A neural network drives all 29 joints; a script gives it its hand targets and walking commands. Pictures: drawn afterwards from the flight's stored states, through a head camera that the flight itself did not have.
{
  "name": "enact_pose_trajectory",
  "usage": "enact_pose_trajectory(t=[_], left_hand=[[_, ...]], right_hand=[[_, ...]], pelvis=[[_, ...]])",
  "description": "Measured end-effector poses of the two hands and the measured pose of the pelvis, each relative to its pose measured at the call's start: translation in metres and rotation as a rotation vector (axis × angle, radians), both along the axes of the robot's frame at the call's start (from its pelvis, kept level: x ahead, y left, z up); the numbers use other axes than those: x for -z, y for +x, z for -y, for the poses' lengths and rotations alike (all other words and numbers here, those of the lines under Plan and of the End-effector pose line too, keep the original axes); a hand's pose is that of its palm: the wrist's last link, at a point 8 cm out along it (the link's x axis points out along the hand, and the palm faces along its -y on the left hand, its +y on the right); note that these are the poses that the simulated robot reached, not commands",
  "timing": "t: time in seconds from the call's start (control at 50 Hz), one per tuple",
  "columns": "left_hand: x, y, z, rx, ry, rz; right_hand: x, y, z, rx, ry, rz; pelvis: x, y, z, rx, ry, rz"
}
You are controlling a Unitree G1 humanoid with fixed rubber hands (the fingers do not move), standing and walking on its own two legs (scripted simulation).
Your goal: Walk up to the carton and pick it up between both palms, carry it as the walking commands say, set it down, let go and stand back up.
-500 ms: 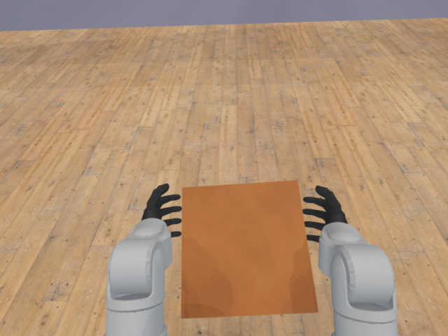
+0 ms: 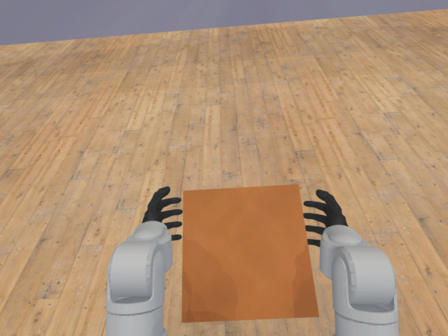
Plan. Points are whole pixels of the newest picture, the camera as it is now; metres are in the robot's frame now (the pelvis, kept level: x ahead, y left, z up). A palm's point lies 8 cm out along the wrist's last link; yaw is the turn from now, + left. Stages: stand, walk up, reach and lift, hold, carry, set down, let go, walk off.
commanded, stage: carry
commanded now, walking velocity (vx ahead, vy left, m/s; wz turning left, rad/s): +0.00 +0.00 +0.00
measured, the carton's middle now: (243, 252) +0.29 +0.00 +0.00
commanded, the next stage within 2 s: none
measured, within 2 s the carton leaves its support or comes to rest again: neither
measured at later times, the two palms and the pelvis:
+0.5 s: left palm (137, 272) +0.20 +0.15 +0.11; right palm (339, 265) +0.21 -0.13 +0.12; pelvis -0.05 +0.00 +0.00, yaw +1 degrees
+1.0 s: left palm (73, 272) +0.20 +0.24 +0.11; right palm (264, 254) +0.23 -0.03 +0.11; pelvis -0.05 +0.07 +0.00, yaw +6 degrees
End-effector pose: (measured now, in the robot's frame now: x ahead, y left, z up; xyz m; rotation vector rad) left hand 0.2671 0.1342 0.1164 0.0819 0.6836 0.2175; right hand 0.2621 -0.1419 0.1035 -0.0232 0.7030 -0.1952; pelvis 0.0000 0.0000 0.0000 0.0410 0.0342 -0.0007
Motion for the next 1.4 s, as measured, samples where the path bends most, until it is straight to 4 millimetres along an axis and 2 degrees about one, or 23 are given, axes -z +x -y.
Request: enact_pose_trajectory(t=[0.08,0.2,0.28,0.4,0.56,0.7,0.78,0.9,1.0,1.06,1.14,1.26,1.4], left_hand=[[-0.005,-0.012,0.004,-0.008,0.0,0.025],[0.004,-0.033,-0.002,-0.016,-0.012,0.003],[0.007,-0.049,-0.007,-0.026,-0.031,-0.003],[0.002,-0.06,-0.01,-0.026,-0.047,0.019],[0.002,-0.063,-0.013,-0.028,-0.048,0.012],[0.004,-0.057,-0.016,-0.029,-0.05,0.005],[0.005,-0.053,-0.024,-0.031,-0.053,0.001],[0.004,-0.054,-0.06,-0.071,-0.05,-0.006],[0.005,-0.062,-0.108,-0.12,-0.056,0.01],[0.014,-0.07,-0.141,-0.153,-0.072,0.026],[0.025,-0.086,-0.173,-0.197,-0.089,-0.012],[0.013,-0.096,-0.199,-0.223,-0.089,0.023],[-0.001,-0.112,-0.212,-0.252,-0.018,0.043]], right_hand=[[-0.004,-0.01,0.004,-0.005,0.001,0.028],[-0.003,-0.028,-0.002,-0.015,-0.018,0.017],[-0.009,-0.039,-0.007,-0.03,-0.042,0.017],[-0.016,-0.05,-0.01,-0.032,-0.055,0.035],[-0.015,-0.053,-0.012,-0.033,-0.057,0.025],[-0.014,-0.047,-0.016,-0.033,-0.06,0.017],[-0.011,-0.043,-0.024,-0.032,-0.058,0.011],[-0.009,-0.035,-0.06,-0.069,-0.049,0.001],[-0.006,-0.032,-0.109,-0.114,-0.047,0.011],[-0.002,-0.033,-0.144,-0.145,-0.067,0.021],[-0.001,-0.037,-0.177,-0.195,-0.093,-0.019],[-0.004,-0.04,-0.204,-0.219,-0.081,0.002],[0.0,-0.053,-0.218,-0.241,-0.007,0.022]], pelvis=[[0.001,-0.011,0.005,-0.009,0.002,0.002],[0.003,-0.029,0.003,-0.015,-0.007,0.008],[0.001,-0.038,0.003,-0.015,-0.006,0.027],[0.0,-0.048,0.002,-0.014,-0.007,0.036],[-0.001,-0.051,-0.001,-0.013,-0.01,0.037],[-0.002,-0.046,-0.004,-0.014,-0.014,0.029],[-0.001,-0.045,-0.012,-0.018,-0.019,0.012],[-0.003,-0.046,-0.038,-0.061,-0.006,-0.019],[-0.001,-0.051,-0.074,-0.107,-0.015,-0.041],[0.007,-0.055,-0.097,-0.131,-0.039,-0.036],[0.003,-0.06,-0.117,-0.157,-0.064,-0.031],[-0.002,-0.071,-0.136,-0.182,-0.076,-0.053],[-0.002,-0.089,-0.147,-0.225,-0.062,-0.063]])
